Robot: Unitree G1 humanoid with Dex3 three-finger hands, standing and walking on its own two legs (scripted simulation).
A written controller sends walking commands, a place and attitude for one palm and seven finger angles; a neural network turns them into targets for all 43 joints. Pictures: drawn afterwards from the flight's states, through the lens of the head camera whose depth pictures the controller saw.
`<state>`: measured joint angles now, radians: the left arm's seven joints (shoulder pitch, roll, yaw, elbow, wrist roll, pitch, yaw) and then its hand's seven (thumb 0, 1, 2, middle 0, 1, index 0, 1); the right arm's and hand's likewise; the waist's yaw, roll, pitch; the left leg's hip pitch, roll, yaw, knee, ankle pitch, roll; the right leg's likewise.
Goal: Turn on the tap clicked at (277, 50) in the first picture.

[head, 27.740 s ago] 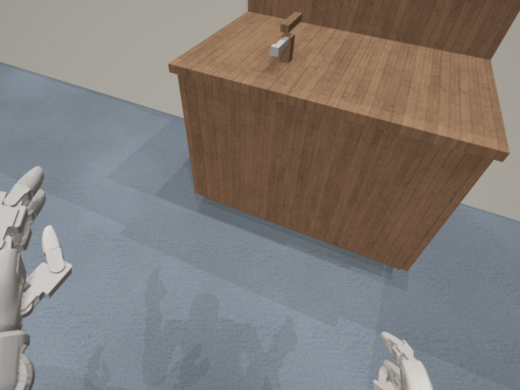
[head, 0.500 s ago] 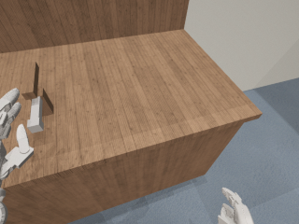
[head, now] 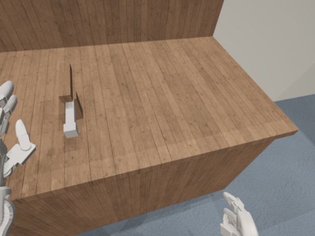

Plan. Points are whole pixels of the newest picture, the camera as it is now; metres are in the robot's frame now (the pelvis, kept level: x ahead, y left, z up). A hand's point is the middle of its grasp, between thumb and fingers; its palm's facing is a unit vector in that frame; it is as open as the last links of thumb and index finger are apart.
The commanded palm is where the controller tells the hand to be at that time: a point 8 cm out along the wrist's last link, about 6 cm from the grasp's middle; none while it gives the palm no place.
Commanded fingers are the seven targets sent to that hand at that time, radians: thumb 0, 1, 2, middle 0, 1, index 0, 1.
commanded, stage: come to a stop and stand still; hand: left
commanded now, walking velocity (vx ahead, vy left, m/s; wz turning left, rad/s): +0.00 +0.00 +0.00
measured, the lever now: (71, 130) +0.33 +0.26 +0.07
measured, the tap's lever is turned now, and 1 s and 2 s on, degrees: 0 0 0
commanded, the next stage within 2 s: look again from close up in 0.28 s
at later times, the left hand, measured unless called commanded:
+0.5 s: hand (32, 146) +0.22 +0.27 +0.16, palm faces +0.41 -0.85 -0.34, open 7.4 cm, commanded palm +0.16 +0.29 +0.18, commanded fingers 0.00 0.90 0.90 -0.20 -0.30 -0.20 -0.30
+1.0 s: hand (46, 147) +0.22 +0.24 +0.16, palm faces +0.40 -0.85 -0.35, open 7.4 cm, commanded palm +0.16 +0.27 +0.18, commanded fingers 0.00 0.90 0.90 -0.20 -0.30 -0.20 -0.30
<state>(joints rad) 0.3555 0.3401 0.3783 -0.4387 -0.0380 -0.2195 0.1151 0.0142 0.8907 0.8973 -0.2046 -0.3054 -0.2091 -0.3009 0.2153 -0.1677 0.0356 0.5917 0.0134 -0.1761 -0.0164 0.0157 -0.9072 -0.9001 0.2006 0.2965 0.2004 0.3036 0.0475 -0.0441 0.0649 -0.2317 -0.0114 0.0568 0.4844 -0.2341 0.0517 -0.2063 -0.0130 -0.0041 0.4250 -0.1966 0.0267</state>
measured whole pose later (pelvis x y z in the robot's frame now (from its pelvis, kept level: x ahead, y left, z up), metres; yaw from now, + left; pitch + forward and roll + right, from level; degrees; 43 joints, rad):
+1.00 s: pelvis +0.01 -0.01 +0.00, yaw +1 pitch -1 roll -1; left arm 0.41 0.36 0.36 -0.48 -0.06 -0.18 0.11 0.01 0.89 0.90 -0.20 -0.31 -0.21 -0.30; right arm 0.19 -0.17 0.02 0.57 0.02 -0.10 -0.02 0.01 -0.91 -0.90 0.20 0.30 0.20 0.30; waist 0.03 -0.03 0.07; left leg -0.21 0.00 0.04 0.44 -0.21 0.03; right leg -0.18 0.00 -0.02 0.38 -0.18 0.01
